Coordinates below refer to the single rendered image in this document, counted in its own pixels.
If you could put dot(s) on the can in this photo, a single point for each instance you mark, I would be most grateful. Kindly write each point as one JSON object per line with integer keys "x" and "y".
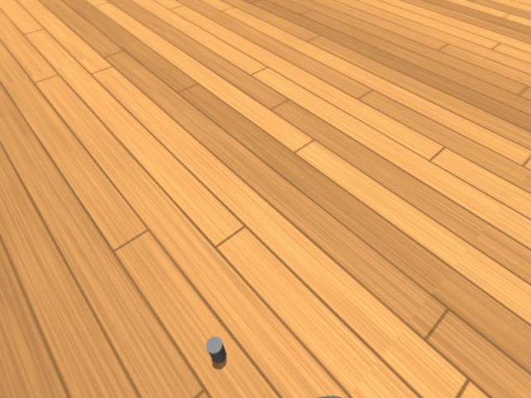
{"x": 216, "y": 349}

